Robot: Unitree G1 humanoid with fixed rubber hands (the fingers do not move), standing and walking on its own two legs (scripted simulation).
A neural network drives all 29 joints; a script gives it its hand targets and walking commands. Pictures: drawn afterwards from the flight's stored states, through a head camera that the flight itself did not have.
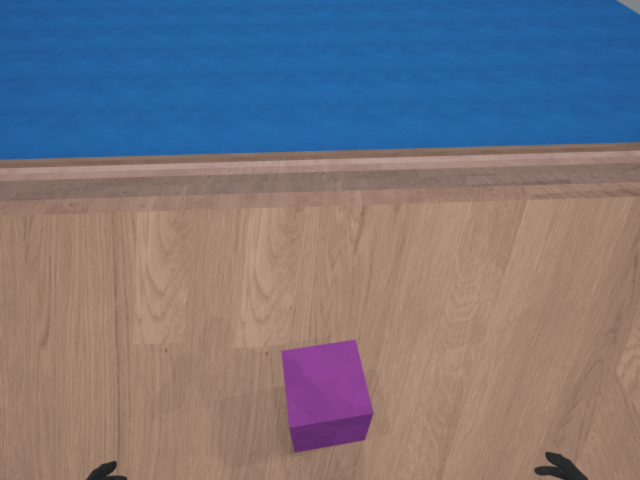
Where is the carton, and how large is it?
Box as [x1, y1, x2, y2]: [281, 340, 372, 452]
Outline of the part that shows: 355,340 281,351 289,428 294,452 364,439 372,415 372,410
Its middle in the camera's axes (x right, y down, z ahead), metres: +0.02 +0.46 +1.10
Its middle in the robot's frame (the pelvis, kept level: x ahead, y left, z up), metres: +0.44 +0.00 -0.66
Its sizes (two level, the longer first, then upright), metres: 0.210 0.200 0.250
